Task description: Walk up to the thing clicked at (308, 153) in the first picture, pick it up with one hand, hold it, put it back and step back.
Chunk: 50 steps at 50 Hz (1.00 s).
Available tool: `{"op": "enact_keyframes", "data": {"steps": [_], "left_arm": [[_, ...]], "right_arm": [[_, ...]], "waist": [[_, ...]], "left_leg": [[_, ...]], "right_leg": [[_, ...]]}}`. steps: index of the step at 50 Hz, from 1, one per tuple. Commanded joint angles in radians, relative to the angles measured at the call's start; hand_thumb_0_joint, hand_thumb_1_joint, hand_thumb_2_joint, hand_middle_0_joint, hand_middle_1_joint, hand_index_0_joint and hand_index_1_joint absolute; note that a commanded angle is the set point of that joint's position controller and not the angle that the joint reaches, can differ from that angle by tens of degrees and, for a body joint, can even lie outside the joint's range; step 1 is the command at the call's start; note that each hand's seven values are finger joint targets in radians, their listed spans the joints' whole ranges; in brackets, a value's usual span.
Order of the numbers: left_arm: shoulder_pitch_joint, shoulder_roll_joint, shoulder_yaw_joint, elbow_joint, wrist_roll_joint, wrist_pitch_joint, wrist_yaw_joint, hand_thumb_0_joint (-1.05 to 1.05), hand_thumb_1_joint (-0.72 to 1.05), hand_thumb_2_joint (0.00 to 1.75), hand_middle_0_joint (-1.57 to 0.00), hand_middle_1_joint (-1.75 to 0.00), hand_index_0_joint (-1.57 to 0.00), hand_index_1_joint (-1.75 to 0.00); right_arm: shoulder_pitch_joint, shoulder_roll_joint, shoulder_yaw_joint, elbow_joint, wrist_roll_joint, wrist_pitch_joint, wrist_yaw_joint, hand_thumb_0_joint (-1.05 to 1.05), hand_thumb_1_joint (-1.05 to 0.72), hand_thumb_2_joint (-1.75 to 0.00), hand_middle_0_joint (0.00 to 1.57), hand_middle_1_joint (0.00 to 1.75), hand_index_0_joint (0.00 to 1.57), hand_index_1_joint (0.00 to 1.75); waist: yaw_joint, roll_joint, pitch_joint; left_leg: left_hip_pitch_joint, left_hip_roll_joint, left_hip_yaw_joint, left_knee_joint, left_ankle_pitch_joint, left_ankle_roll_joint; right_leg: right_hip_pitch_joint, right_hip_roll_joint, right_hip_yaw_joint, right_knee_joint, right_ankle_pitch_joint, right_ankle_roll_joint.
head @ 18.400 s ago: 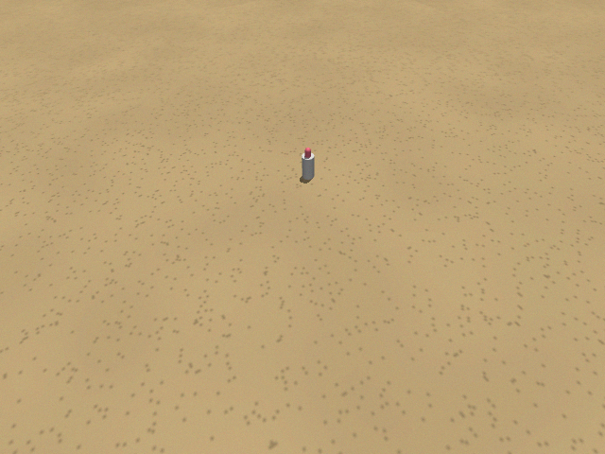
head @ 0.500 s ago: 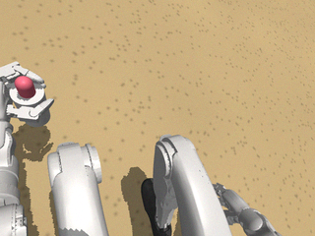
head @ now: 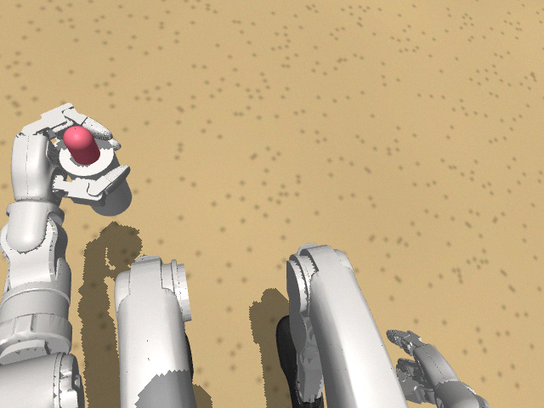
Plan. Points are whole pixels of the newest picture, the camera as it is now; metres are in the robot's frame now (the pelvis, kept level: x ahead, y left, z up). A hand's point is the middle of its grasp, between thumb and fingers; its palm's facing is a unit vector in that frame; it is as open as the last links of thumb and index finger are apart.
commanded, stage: settle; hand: left
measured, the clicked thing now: (96, 170) +0.44 +0.24 -0.07
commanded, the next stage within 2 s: lift in 0.64 s
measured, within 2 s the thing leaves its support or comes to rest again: neither
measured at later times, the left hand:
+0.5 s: hand (77, 153) +0.44 +0.24 +0.00, palm faces +0.09 -0.99 -0.05, open 7.5 cm
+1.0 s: hand (74, 148) +0.43 +0.24 +0.03, palm faces +0.06 -1.00 -0.06, open 7.6 cm
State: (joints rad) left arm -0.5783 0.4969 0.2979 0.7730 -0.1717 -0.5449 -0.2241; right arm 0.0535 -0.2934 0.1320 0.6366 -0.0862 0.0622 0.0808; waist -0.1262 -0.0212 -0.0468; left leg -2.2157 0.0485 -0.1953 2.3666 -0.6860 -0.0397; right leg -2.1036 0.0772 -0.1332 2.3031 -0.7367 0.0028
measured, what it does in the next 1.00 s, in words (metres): stands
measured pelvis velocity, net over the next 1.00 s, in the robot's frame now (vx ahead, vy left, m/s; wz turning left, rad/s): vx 0.00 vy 0.00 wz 0.06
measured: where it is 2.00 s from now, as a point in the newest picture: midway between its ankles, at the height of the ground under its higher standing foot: (242, 394)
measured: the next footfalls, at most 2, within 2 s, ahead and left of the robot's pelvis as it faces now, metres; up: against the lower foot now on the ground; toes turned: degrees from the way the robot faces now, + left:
none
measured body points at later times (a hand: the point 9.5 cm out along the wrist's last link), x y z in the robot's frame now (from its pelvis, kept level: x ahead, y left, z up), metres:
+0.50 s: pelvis +0.00 +0.00 +0.03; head +0.20 +0.07 +0.42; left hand +0.43 +0.30 +0.01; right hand +0.14 -0.25 -0.09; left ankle +0.08 +0.14 -0.31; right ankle +0.09 -0.11 -0.31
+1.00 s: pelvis +0.00 +0.00 +0.05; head +0.19 +0.06 +0.45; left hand +0.42 +0.29 +0.04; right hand +0.14 -0.25 -0.08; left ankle +0.08 +0.14 -0.31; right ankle +0.09 -0.11 -0.31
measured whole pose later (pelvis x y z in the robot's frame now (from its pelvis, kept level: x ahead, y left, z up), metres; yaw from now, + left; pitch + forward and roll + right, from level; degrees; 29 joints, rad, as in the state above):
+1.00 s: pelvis +0.00 +0.00 +0.05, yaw +4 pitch +32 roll -5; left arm -0.57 0.41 0.31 0.78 -0.14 -0.53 -0.25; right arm 0.12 -0.26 0.04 0.68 -0.05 0.02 0.05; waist -0.11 0.01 -0.14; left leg -2.11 0.04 -0.12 2.20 -0.66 -0.03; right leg -2.01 0.05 -0.08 2.17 -0.73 0.00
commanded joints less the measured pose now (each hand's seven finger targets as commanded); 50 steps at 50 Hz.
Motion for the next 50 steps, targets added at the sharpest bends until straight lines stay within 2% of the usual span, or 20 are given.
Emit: {"op": "enact_keyframes", "data": {"steps": [1, 3, 6, 8, 9, 10, 13, 15, 19, 21, 29, 32, 33, 37, 40, 44, 46, 48, 49, 50], "left_arm": [[-0.266, 0.175, 0.067, -0.222, -0.035, -0.073, -0.003, 0.00, 0.40, 1.30, -1.42, -1.50, -1.42, -1.51], [-0.337, 0.210, 0.100, -0.306, -0.034, -0.081, 0.002, 0.00, 0.39, 1.32, -1.42, -1.51, -1.41, -1.52], [-0.305, 0.189, 0.084, -0.274, -0.019, -0.074, 0.006, 0.00, 0.39, 1.31, -1.40, -1.49, -1.40, -1.50], [-0.335, 0.194, 0.095, -0.291, -0.020, -0.077, 0.014, 0.00, 0.38, 1.30, -1.39, -1.47, -1.39, -1.49], [-0.303, 0.150, 0.074, -0.251, -0.022, -0.070, 0.011, 0.00, 0.36, 1.30, -1.39, -1.47, -1.38, -1.49], [-0.352, 0.166, 0.080, -0.293, -0.026, -0.077, 0.012, 0.00, 0.36, 1.30, -1.38, -1.47, -1.38, -1.49], [-0.339, 0.178, 0.089, -0.283, -0.010, -0.077, 0.016, 0.00, 0.37, 1.31, -1.39, -1.48, -1.39, -1.49], [-0.350, 0.148, 0.062, -0.270, -0.005, -0.079, 0.015, 0.00, 0.35, 1.32, -1.38, -1.48, -1.38, -1.49], [-0.362, 0.143, 0.072, -0.256, -0.010, -0.078, 0.015, 0.00, 0.35, 1.32, -1.40, -1.48, -1.40, -1.49], [-0.360, 0.117, 0.043, -0.219, -0.005, -0.075, 0.006, 0.00, 0.36, 1.31, -1.37, -1.46, -1.37, -1.48], [-0.380, 0.132, 0.074, -0.220, -0.010, -0.081, 0.005, 0.00, 0.32, 1.32, -1.37, -1.47, -1.38, -1.48], [-0.362, 0.121, 0.073, -0.184, -0.009, -0.084, 0.008, 0.00, 0.32, 1.33, -1.38, -1.48, -1.39, -1.49], [-0.416, 0.126, 0.062, -0.230, -0.009, -0.092, 0.006, 0.00, 0.31, 1.33, -1.38, -1.48, -1.39, -1.49], [-0.412, 0.122, 0.055, -0.206, 0.005, -0.099, 0.005, 0.00, 0.31, 1.33, -1.36, -1.47, -1.37, -1.48], [-0.362, 0.139, 0.083, -0.169, 0.007, -0.097, 0.004, 0.00, 0.37, 1.23, -1.33, -1.43, -1.34, -1.42], [-0.382, 0.155, 0.080, -0.241, 0.000, -0.093, -0.008, 0.00, 0.37, 1.23, -1.34, -1.43, -1.35, -1.42], [-0.353, 0.133, 0.068, -0.248, -0.005, -0.083, -0.020, 0.00, 0.37, 1.23, -1.34, -1.44, -1.36, -1.43], [-0.346, 0.147, 0.075, -0.274, -0.008, -0.072, -0.028, 0.00, 0.39, 1.23, -1.35, -1.43, -1.36, -1.42], [-0.391, 0.143, 0.056, -0.334, -0.012, -0.070, -0.034, 0.00, 0.40, 1.24, -1.35, -1.44, -1.37, -1.42], [-0.343, 0.140, 0.071, -0.300, -0.019, -0.058, -0.037, 0.00, 0.40, 1.23, -1.34, -1.43, -1.36, -1.42]], "right_arm": [[0.116, -0.208, -0.088, -0.061, 0.006, -0.017, -0.019, 0.00, -0.89, -0.90, 0.20, 0.30, 0.20, 0.30], [0.131, -0.210, -0.096, -0.050, 0.006, -0.020, -0.022, 0.00, -0.89, -0.90, 0.20, 0.30, 0.20, 0.30], [0.134, -0.197, -0.101, -0.045, 0.007, -0.020, -0.025, 0.00, -0.89, -0.90, 0.20, 0.30, 0.20, 0.30], [0.135, -0.194, -0.108, -0.041, 0.006, -0.024, -0.029, 0.00, -0.89, -0.90, 0.20, 0.30, 0.20, 0.30], [0.132, -0.196, -0.109, -0.041, 0.009, -0.027, -0.029, 0.00, -0.89, -0.90, 0.20, 0.30, 0.20, 0.30], [0.130, -0.195, -0.109, -0.037, 0.008, -0.029, -0.030, 0.00, -0.89, -0.90, 0.20, 0.30, 0.20, 0.30], [0.138, -0.200, -0.120, -0.035, 0.009, -0.028, -0.034, 0.00, -0.89, -0.90, 0.20, 0.30, 0.20, 0.30], [0.137, -0.191, -0.117, -0.030, 0.010, -0.031, -0.033, 0.00, -0.89, -0.90, 0.20, 0.30, 0.20, 0.30], [0.140, -0.197, -0.128, -0.035, 0.015, -0.038, -0.035, 0.00, -0.89, -0.90, 0.20, 0.30, 0.20, 0.30], [0.146, -0.197, -0.130, -0.025, 0.016, -0.039, -0.034, 0.00, -0.88, -0.90, 0.20, 0.30, 0.20, 0.30], [0.160, -0.194, -0.136, -0.022, 0.017, -0.047, -0.035, 0.00, -0.88, -0.90, 0.20, 0.30, 0.20, 0.30], [0.159, -0.178, -0.130, -0.021, 0.019, -0.051, -0.035, 0.00, -0.88, -0.90, 0.20, 0.30, 0.20, 0.30], [0.166, -0.178, -0.130, -0.018, 0.017, -0.052, -0.035, 0.00, -0.88, -0.90, 0.20, 0.30, 0.20, 0.30], [0.158, -0.175, -0.137, -0.011, 0.016, -0.056, -0.036, 0.00, -0.89, -0.90, 0.20, 0.30, 0.20, 0.30], [0.161, -0.179, -0.142, -0.020, 0.018, -0.055, -0.037, 0.00, -0.92, -0.90, 0.20, 0.30, 0.20, 0.30], [0.167, -0.175, -0.145, -0.017, 0.025, -0.057, -0.041, 0.00, -0.92, -0.90, 0.20, 0.30, 0.20, 0.30], [0.166, -0.174, -0.152, -0.022, 0.034, -0.060, -0.045, 0.00, -0.92, -0.90, 0.20, 0.30, 0.20, 0.30], [0.167, -0.172, -0.160, -0.026, 0.040, -0.063, -0.050, 0.00, -0.91, -0.90, 0.20, 0.30, 0.20, 0.30], [0.173, -0.176, -0.165, -0.026, 0.044, -0.065, -0.052, 0.00, -0.91, -0.90, 0.20, 0.30, 0.20, 0.30], [0.180, -0.173, -0.167, -0.018, 0.046, -0.067, -0.052, 0.00, -0.91, -0.90, 0.20, 0.30, 0.20, 0.30]], "waist": [[0.002, 0.174, -0.719], [0.010, 0.197, -0.746], [0.010, 0.190, -0.741], [0.007, 0.190, -0.736], [0.000, 0.185, -0.711], [0.007, 0.212, -0.714], [0.010, 0.233, -0.721], [0.001, 0.230, -0.697], [0.006, 0.227, -0.713], [-0.008, 0.236, -0.690], [0.010, 0.222, -0.733], [0.008, 0.180, -0.734], [0.000, 0.198, -0.746], [0.005, 0.212, -0.715], [0.015, 0.195, -0.728], [0.032, 0.208, -0.792], [0.021, 0.213, -0.778], [0.027, 0.208, -0.786], [0.025, 0.233, -0.796], [0.033, 0.220, -0.811]], "left_leg": [[0.421, -0.004, 0.099, -0.238, 0.167, 0.076], [0.449, -0.004, 0.099, -0.250, 0.171, 0.075], [0.452, -0.003, 0.104, -0.266, 0.167, 0.074], [0.441, -0.003, 0.108, -0.264, 0.162, 0.076], [0.456, -0.003, 0.103, -0.278, 0.153, 0.077], [0.468, -0.003, 0.105, -0.283, 0.142, 0.072], [0.508, -0.005, 0.103, -0.308, 0.144, 0.068], [0.504, -0.006, 0.103, -0.322, 0.130, 0.065], [0.536, -0.011, 0.105, -0.339, 0.126, 0.066], [0.551, -0.011, 0.103, -0.346, 0.120, 0.063], [0.570, -0.016, 0.110, -0.360, 0.149, 0.063], [0.553, -0.017, 0.117, -0.353, 0.152, 0.071], [0.549, -0.017, 0.121, -0.346, 0.161, 0.071], [0.550, -0.019, 0.126, -0.374, 0.113, 0.067], [0.554, -0.021, 0.128, -0.382, 0.106, 0.068], [0.598, -0.023, 0.135, -0.397, 0.142, 0.069], [0.622, -0.023, 0.130, -0.420, 0.139, 0.069], [0.623, -0.022, 0.135, -0.431, 0.126, 0.071], [0.643, -0.024, 0.134, -0.450, 0.125, 0.068], [0.665, -0.023, 0.135, -0.447, 0.152, 0.069]], "right_leg": [[0.410, 0.017, 0.016, -0.302, 0.276, -0.021], [0.407, 0.017, 0.009, -0.301, 0.279, -0.026], [0.420, 0.015, 0.020, -0.312, 0.269, -0.026], [0.425, 0.014, 0.034, -0.327, 0.263, -0.023], [0.391, 0.015, 0.019, -0.323, 0.254, -0.027], [0.376, 0.014, 0.020, -0.321, 0.242, -0.031], [0.357, 0.012, 0.005, -0.317, 0.239, -0.037], [0.343, 0.010, 0.004, -0.319, 0.224, -0.040], [0.328, 0.007, 0.003, -0.331, 0.214, -0.043], [0.304, 0.006, 0.001, -0.331, 0.208, -0.045], [0.341, 0.001, 0.009, -0.342, 0.224, -0.044], [0.359, 0.002, 0.019, -0.363, 0.227, -0.039], [0.375, 0.000, 0.024, -0.363, 0.239, -0.038], [0.359, -0.001, 0.028, -0.376, 0.193, -0.042], [0.372, -0.001, 0.028, -0.386, 0.180, -0.041], [0.407, -0.004, 0.043, -0.398, 0.207, -0.043], [0.386, -0.005, 0.037, -0.404, 0.202, -0.046], [0.410, -0.006, 0.049, -0.429, 0.193, -0.044], [0.403, -0.007, 0.045, -0.429, 0.193, -0.050], [0.419, -0.007, 0.050, -0.436, 0.215, -0.047]]}}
